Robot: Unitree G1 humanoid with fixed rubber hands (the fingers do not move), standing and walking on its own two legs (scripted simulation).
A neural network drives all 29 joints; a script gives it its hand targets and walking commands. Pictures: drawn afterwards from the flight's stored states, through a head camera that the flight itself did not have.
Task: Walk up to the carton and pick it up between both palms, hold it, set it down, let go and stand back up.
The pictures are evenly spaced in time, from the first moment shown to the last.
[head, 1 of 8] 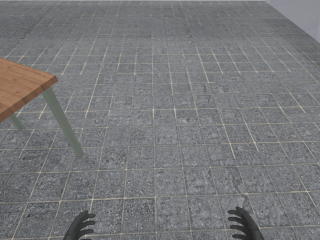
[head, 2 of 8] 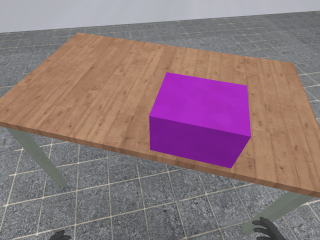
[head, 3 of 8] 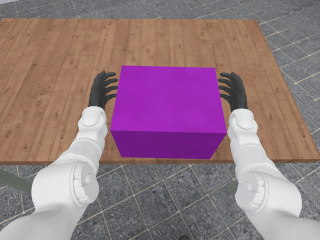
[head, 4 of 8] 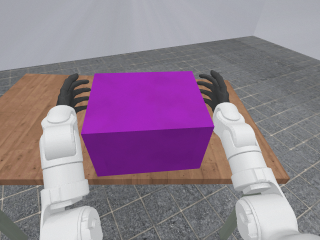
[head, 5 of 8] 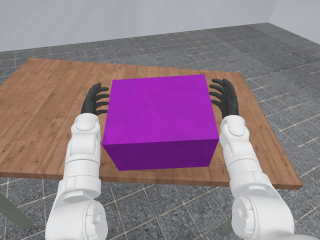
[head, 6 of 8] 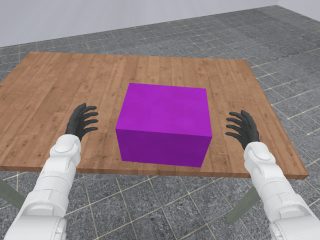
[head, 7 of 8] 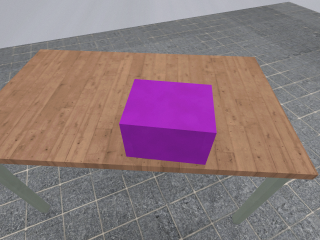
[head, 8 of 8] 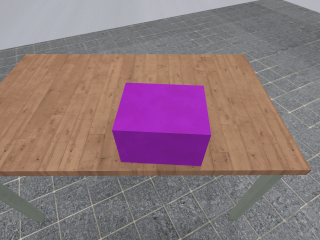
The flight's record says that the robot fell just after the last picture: no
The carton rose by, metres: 0.18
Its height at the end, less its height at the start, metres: +0.00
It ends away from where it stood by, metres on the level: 0.02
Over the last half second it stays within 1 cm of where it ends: yes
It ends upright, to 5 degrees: yes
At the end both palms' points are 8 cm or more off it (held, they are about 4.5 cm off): yes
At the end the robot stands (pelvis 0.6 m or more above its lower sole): yes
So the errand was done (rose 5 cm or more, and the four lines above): yes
